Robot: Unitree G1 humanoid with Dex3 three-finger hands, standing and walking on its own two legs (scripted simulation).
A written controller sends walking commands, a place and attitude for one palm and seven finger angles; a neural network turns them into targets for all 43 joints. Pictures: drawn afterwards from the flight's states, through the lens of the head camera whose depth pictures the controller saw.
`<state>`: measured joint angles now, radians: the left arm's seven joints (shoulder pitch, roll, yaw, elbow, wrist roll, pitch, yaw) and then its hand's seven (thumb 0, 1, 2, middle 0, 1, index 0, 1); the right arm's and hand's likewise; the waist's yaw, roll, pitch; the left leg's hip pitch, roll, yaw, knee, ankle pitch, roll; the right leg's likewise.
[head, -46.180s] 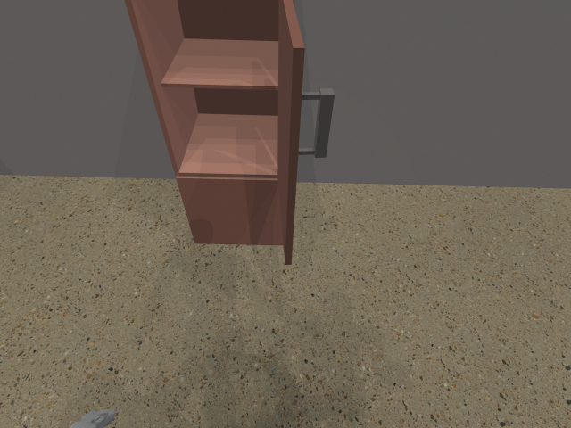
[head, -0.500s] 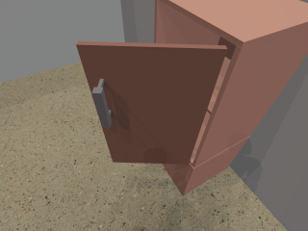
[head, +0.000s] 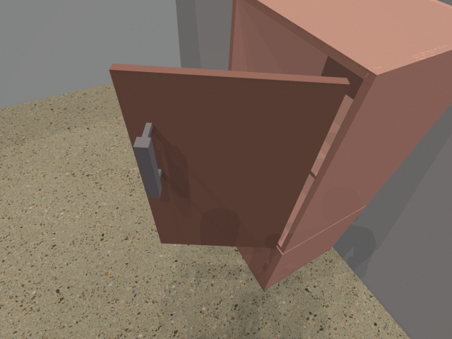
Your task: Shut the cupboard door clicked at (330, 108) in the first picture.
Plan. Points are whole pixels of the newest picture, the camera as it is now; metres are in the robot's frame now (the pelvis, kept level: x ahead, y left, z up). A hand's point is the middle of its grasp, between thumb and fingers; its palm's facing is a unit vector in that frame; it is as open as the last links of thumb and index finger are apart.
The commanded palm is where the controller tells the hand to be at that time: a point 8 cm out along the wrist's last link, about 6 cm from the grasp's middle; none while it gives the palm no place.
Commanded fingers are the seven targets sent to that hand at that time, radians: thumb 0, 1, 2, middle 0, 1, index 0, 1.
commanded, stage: come to a stop and stand still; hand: left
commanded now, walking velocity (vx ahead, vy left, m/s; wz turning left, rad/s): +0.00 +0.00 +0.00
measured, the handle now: (151, 161) +0.40 +0.17 +0.08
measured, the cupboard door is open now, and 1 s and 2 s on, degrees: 59 59 59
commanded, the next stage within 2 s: look again from close up in 0.26 s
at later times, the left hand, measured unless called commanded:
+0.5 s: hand out of the picture +0.00 +0.17 -0.18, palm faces +0.01 -0.99 -0.17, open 7.4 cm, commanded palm none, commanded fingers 0.00 0.90 0.90 -0.20 -0.30 -0.20 -0.30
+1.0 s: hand out of the picture -0.02 +0.14 -0.18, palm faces +0.02 -0.99 -0.14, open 7.4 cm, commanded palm none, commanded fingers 0.00 0.90 0.90 -0.20 -0.30 -0.20 -0.30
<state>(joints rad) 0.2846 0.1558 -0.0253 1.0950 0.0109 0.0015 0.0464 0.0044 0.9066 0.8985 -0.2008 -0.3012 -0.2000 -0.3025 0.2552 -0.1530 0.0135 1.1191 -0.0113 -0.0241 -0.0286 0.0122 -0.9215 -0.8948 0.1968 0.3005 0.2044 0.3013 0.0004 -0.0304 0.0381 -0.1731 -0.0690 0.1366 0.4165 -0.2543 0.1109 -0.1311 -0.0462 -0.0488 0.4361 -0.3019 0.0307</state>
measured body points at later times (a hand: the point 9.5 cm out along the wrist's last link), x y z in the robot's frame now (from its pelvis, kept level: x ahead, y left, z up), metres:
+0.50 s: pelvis +0.00 +0.00 +0.00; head +0.02 +0.02 +0.45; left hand +0.00 +0.22 -0.17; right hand +0.00 -0.22 -0.15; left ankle -0.01 +0.04 -0.74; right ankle -0.05 -0.14 -0.74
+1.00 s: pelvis +0.00 -0.01 +0.00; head +0.02 +0.00 +0.45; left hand -0.02 +0.19 -0.17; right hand -0.01 -0.22 -0.15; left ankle -0.01 +0.04 -0.74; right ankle -0.05 -0.14 -0.74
